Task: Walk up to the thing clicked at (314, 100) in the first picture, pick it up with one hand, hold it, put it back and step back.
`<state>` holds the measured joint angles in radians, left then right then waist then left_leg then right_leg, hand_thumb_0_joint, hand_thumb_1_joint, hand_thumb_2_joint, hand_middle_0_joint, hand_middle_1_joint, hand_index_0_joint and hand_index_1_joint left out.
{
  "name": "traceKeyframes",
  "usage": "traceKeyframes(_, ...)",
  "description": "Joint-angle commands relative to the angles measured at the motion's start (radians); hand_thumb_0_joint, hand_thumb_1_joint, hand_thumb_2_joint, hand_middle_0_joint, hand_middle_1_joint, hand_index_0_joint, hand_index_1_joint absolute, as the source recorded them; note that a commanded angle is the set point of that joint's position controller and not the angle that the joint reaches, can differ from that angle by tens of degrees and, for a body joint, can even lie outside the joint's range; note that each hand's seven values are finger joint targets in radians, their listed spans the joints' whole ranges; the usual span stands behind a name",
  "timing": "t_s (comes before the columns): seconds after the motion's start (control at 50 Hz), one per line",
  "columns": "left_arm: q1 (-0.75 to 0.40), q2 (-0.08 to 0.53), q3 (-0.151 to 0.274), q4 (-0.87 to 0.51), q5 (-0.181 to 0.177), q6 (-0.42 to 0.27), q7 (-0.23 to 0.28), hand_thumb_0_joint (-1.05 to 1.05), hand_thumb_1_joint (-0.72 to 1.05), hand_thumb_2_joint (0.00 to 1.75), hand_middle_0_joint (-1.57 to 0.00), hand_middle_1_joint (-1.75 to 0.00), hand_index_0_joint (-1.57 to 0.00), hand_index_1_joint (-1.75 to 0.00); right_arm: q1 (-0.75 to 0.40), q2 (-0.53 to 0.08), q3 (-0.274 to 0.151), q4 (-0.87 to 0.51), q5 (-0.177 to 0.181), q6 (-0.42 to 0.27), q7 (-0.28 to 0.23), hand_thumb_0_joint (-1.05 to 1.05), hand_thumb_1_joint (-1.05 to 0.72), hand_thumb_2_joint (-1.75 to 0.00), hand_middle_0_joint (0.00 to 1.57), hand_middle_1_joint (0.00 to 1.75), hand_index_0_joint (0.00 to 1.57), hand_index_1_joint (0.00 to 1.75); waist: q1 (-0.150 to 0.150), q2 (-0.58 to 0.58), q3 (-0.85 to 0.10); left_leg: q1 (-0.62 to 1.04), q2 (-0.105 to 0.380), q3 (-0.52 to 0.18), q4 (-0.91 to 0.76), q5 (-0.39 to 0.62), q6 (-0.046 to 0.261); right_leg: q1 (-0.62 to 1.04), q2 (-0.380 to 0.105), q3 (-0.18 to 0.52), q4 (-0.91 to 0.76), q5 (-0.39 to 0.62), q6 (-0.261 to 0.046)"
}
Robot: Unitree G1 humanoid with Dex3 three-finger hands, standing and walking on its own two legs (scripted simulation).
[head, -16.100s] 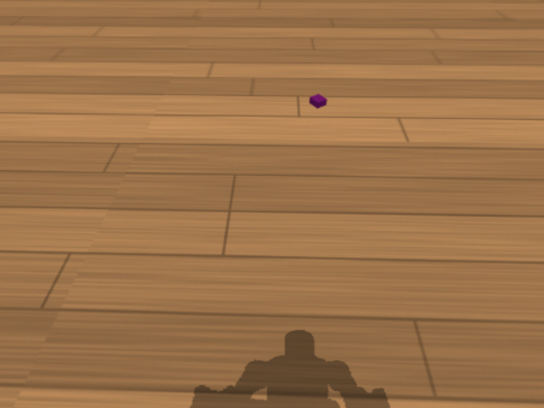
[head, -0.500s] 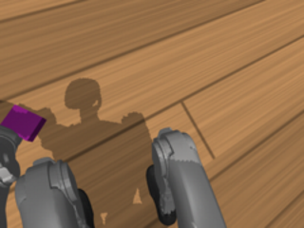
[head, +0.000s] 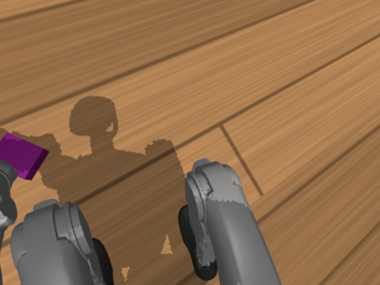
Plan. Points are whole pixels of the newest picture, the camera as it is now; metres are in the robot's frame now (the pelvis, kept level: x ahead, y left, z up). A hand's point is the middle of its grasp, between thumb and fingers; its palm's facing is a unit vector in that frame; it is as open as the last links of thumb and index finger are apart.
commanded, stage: rise first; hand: left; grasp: from above
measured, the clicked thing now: (19, 156) +0.44 +0.30 -0.29
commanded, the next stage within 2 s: approach in 0.58 s
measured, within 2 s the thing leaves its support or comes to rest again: neither
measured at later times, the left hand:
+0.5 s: hand out of the picture +0.40 +0.34 -0.18, palm faces -0.19 -0.38 -0.90, open 14.3 cm
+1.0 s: hand out of the picture +0.43 +0.29 -0.18, palm faces -0.19 -0.37 -0.91, open 14.3 cm
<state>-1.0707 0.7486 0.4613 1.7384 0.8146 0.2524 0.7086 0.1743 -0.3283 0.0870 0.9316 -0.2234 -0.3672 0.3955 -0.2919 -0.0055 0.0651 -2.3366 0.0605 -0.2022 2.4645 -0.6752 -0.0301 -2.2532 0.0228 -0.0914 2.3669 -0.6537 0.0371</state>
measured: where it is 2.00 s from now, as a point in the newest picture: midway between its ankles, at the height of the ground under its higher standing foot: (155, 273)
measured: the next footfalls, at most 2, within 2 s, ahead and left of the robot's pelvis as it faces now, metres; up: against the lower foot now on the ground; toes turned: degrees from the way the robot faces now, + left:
none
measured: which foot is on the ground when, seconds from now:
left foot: down 0.00-1.00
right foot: down 0.00-1.00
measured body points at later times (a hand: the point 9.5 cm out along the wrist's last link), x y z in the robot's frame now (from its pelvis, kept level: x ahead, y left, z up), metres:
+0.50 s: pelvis +0.00 +0.00 +0.00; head +0.24 +0.06 +0.37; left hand +0.41 +0.35 -0.13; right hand +0.01 -0.26 -0.10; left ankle +0.08 +0.14 -0.28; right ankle +0.11 -0.12 -0.28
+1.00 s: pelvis +0.00 +0.00 +0.00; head +0.25 +0.06 +0.37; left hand +0.44 +0.31 -0.13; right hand +0.00 -0.25 -0.09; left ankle +0.08 +0.14 -0.28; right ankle +0.11 -0.12 -0.28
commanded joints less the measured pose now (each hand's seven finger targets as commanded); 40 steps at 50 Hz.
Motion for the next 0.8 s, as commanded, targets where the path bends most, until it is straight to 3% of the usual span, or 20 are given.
traceKeyframes(0.0,-0.235,0.259,-0.025,-0.129,0.022,-0.003,0.031,0.0,-0.59,1.02,-0.08,-1.01,-0.07,-1.03,0.231,-0.28,-0.066,0.03,0.017,-0.009,0.0,0.0,-0.9,-0.9,0.2,0.3,0.2,0.3,-0.008,0.332,-0.645,0.483,-0.011,0.12,-0.243,0.125,0.04,0.318,0.032,-0.116,-0.251,0.154,-0.061)
traceKeyframes(0.04,-0.25,0.223,-0.054,-0.118,0.018,-0.001,0.022,0.0,-0.59,1.01,-0.08,-1.02,-0.07,-1.03,0.234,-0.253,-0.053,0.032,0.009,-0.01,0.006,0.0,-0.9,-0.9,0.2,0.3,0.2,0.3,-0.025,0.331,-0.641,0.481,-0.012,0.125,-0.235,0.145,0.038,0.316,0.029,-0.117,-0.241,0.176,-0.061)
traceKeyframes(0.08,-0.265,0.221,-0.066,-0.147,0.018,-0.004,0.019,0.0,-0.59,1.02,-0.09,-1.02,-0.07,-1.04,0.237,-0.274,-0.068,0.026,0.006,-0.016,0.005,0.0,-0.9,-0.9,0.2,0.3,0.2,0.3,-0.032,0.312,-0.64,0.471,-0.014,0.128,-0.224,0.142,0.044,0.322,0.032,-0.115,-0.251,0.176,-0.057)
traceKeyframes(0.1,-0.232,0.252,-0.027,-0.139,0.01,-0.002,0.026,0.0,-0.59,1.01,-0.09,-1.02,-0.07,-1.04,0.244,-0.271,-0.061,0.034,0.016,-0.015,0.004,0.0,-0.9,-0.9,0.2,0.3,0.2,0.3,-0.009,0.313,-0.658,0.469,-0.014,0.132,-0.233,0.155,0.043,0.351,0.033,-0.109,-0.259,0.184,-0.057)
traceKeyframes(0.2,-0.231,0.241,-0.037,-0.146,0.011,0.008,0.013,0.0,-0.6,1.02,-0.08,-1.02,-0.07,-1.04,0.253,-0.268,-0.062,0.03,0.017,-0.01,0.004,0.0,-0.9,-0.9,0.2,0.3,0.2,0.3,-0.008,0.328,-0.675,0.47,-0.014,0.136,-0.233,0.17,0.041,0.357,0.032,-0.106,-0.249,0.2,-0.059)
traceKeyframes(0.22,-0.242,0.221,-0.058,-0.149,0.011,0.009,0.007,0.0,-0.6,1.02,-0.08,-1.02,-0.07,-1.04,0.243,-0.264,-0.065,0.027,0.013,-0.009,0.003,0.0,-0.9,-0.9,0.2,0.3,0.2,0.3,-0.014,0.303,-0.663,0.456,-0.014,0.137,-0.225,0.158,0.044,0.348,0.034,-0.105,-0.253,0.19,-0.057)
traceKeyframes(0.28,-0.204,0.247,-0.035,-0.154,0.014,0.008,0.001,0.0,-0.6,1.02,-0.08,-1.01,-0.06,-1.03,0.245,-0.271,-0.068,0.027,0.026,-0.007,-0.003,0.0,-0.9,-0.9,0.2,0.3,0.2,0.3,0.008,0.305,-0.686,0.453,-0.016,0.137,-0.23,0.157,0.046,0.361,0.035,-0.099,-0.256,0.185,-0.058)
traceKeyframes(0.32,-0.229,0.207,-0.075,-0.146,0.022,0.007,-0.009,0.0,-0.6,1.03,-0.08,-1.01,-0.06,-1.03,0.24,-0.273,-0.076,0.022,0.024,-0.006,-0.004,0.0,-0.9,-0.9,0.2,0.3,0.2,0.3,-0.009,0.298,-0.658,0.434,-0.017,0.137,-0.228,0.144,0.048,0.343,0.037,-0.098,-0.255,0.174,-0.057)
traceKeyframes(0.34,-0.209,0.231,-0.055,-0.134,0.028,0.007,-0.009,0.0,-0.61,1.03,-0.08,-1.01,-0.06,-1.03,0.246,-0.26,-0.062,0.026,0.024,-0.006,-0.006,0.0,-0.9,-0.9,0.2,0.3,0.2,0.3,-0.008,0.27,-0.652,0.425,-0.019,0.134,-0.222,0.139,0.05,0.347,0.036,-0.097,-0.261,0.166,-0.055)
traceKeyframes(0.4,-0.223,0.224,-0.069,-0.123,0.035,-0.006,-0.013,0.0,-0.61,1.04,-0.09,-1.0,-0.06,-1.03,0.242,-0.265,-0.068,0.028,0.023,-0.014,-0.011,0.0,-0.9,-0.9,0.2,0.3,0.2,0.3,-0.018,0.267,-0.619,0.413,-0.02,0.131,-0.231,0.099,0.051,0.321,0.034,-0.097,-0.266,0.116,-0.058)
traceKeyframes(0.44,-0.219,0.24,-0.05,-0.131,0.038,-0.014,-0.005,0.0,-0.61,1.04,-0.08,-1.0,-0.06,-1.02,0.244,-0.263,-0.063,0.027,0.027,-0.017,-0.013,0.0,-0.9,-0.9,0.2,0.3,0.2,0.3,-0.004,0.271,-0.641,0.427,-0.019,0.126,-0.234,0.104,0.05,0.33,0.035,-0.1,-0.264,0.121,-0.059)
traceKeyframes(0.46,-0.222,0.224,-0.072,-0.112,0.035,-0.016,-0.006,0.0,-0.61,1.04,-0.09,-1.0,-0.06,-1.03,0.232,-0.262,-0.063,0.024,0.024,-0.021,-0.016,0.0,-0.9,-0.9,0.2,0.3,0.2,0.3,-0.017,0.269,-0.619,0.415,-0.023,0.129,-0.234,0.084,0.051,0.319,0.035,-0.096,-0.268,0.103,-0.059)
traceKeyframes(0.5,-0.216,0.229,-0.059,-0.136,0.039,-0.02,-0.002,0.0,-0.61,1.05,-0.08,-1.0,-0.06,-1.03,0.245,-0.268,-0.073,0.026,0.024,-0.021,-0.018,0.0,-0.9,-0.9,0.2,0.3,0.2,0.3,-0.003,0.281,-0.655,0.454,-0.02,0.13,-0.237,0.113,0.046,0.333,0.034,-0.099,-0.267,0.132,-0.059)
traceKeyframes(0.52,-0.238,0.224,-0.082,-0.123,0.041,-0.02,-0.001,0.0,-0.6,1.03,-0.09,-1.01,-0.06,-1.03,0.229,-0.256,-0.061,0.028,0.019,-0.025,-0.016,0.0,-0.9,-0.9,0.2,0.3,0.2,0.3,-0.018,0.281,-0.623,0.436,-0.02,0.128,-0.233,0.091,0.048,0.308,0.032,-0.102,-0.262,0.113,-0.059)
traceKeyframes(0.56,-0.22,0.244,-0.053,-0.138,0.042,-0.024,0.009,0.0,-0.61,1.04,-0.08,-1.0,-0.06,-1.02,0.241,-0.278,-0.074,0.029,0.025,-0.026,-0.017,0.0,-0.9,-0.9,0.2,0.3,0.2,0.3,-0.002,0.312,-0.635,0.475,-0.016,0.119,-0.254,0.095,0.042,0.3,0.031,-0.109,-0.257,0.12,-0.063)
traceKeyframes(0.62,-0.252,0.211,-0.08,-0.115,0.052,-0.026,0.014,0.0,-0.61,1.05,-0.08,-1.0,-0.06,-1.02,0.246,-0.264,-0.063,0.024,0.014,-0.027,-0.008,0.0,-0.89,-0.9,0.2,0.3,0.2,0.3,-0.028,0.325,-0.626,0.49,-0.013,0.117,-0.245,0.139,0.037,0.295,0.028,-0.116,-0.241,0.169,-0.063)
traceKeyframes(0.66,-0.243,0.242,-0.053,-0.127,0.049,-0.028,0.028,0.0,-0.61,1.09,-0.08,-0.97,-0.04,-1.01,0.243,-0.272,-0.064,0.027,0.017,-0.028,-0.006,0.0,-0.9,-0.9,0.2,0.3,0.2,0.3,-0.012,0.342,-0.643,0.505,-0.013,0.116,-0.247,0.144,0.036,0.302,0.025,-0.117,-0.238,0.176,-0.063)
traceKeyframes(0.72,-0.229,0.226,-0.066,-0.121,0.047,-0.026,0.029,0.0,-0.61,1.05,-0.08,-0.98,-0.05,-1.01,0.235,-0.274,-0.068,0.031,0.014,-0.032,0.002,0.0,-0.89,-0.89,0.2,0.3,0.2,0.3,-0.012,0.363,-0.637,0.514,-0.012,0.118,-0.248,0.128,0.036,0.292,0.025,-0.123,-0.237,0.161,-0.064)
traceKeyframes(0.76,-0.255,0.166,-0.114,-0.108,0.043,-0.026,0.027,0.0,-0.61,1.05,-0.08,-0.99,-0.05,-1.03,0.234,-0.277,-0.078,0.039,0.011,-0.034,0.006,0.0,-0.89,-0.89,0.2,0.3,0.2,0.3,-0.034,0.36,-0.617,0.512,-0.013,0.12,-0.258,0.107,0.034,0.28,0.028,-0.124,-0.245,0.147,-0.066)
traceKeyframes(0.78,-0.257,0.164,-0.101,-0.119,0.042,-0.026,0.028,0.0,-0.61,1.07,-0.08,-0.98,-0.05,-1.02,0.244,-0.268,-0.072,0.031,0.013,-0.035,0.009,0.0,-0.89,-0.89,0.2,0.3,0.2,0.3,-0.035,0.344,-0.632,0.518,-0.011,0.11,-0.255,0.114,0.035,0.282,0.026,-0.127,-0.246,0.153,-0.064)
